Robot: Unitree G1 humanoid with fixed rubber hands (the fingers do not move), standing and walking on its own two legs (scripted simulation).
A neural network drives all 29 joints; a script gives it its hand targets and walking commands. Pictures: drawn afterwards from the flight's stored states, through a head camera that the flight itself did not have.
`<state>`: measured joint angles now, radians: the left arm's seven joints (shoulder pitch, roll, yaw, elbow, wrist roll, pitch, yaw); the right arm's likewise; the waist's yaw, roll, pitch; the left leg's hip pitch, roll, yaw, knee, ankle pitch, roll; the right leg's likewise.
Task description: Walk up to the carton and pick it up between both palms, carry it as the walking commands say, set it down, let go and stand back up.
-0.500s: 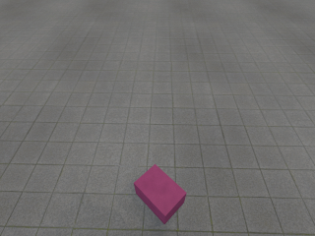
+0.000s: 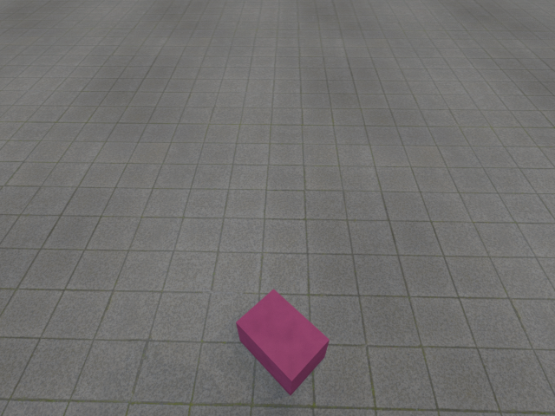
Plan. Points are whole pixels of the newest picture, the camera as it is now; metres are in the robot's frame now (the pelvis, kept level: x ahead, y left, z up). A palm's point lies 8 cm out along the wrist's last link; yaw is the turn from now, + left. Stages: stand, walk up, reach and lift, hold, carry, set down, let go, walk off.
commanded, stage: walk up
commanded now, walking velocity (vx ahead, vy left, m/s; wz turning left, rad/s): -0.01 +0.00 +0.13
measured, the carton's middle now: (281, 340) +0.51 -0.01 -0.69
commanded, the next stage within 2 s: none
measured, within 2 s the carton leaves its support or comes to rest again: neither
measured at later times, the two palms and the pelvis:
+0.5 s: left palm out of the picture +0.09 +0.26 -0.11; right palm out of the picture +0.08 -0.26 -0.12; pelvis +0.00 +0.00 +0.00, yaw +0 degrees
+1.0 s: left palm out of the picture +0.09 +0.26 -0.11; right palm out of the picture +0.08 -0.26 -0.12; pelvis +0.00 +0.00 +0.00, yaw +0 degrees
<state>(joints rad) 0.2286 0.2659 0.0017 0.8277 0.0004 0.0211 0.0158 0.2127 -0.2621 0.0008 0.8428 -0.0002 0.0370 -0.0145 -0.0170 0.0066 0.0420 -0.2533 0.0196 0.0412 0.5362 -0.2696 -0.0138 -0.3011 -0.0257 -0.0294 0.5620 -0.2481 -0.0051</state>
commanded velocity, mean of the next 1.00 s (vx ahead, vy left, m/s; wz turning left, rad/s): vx -0.01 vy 0.00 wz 0.17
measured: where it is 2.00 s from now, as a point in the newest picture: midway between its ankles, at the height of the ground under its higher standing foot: outside the picture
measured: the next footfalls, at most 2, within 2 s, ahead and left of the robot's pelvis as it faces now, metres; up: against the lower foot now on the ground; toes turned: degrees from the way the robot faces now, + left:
none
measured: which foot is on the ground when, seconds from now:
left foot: down 0.00-1.00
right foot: down 0.00-1.00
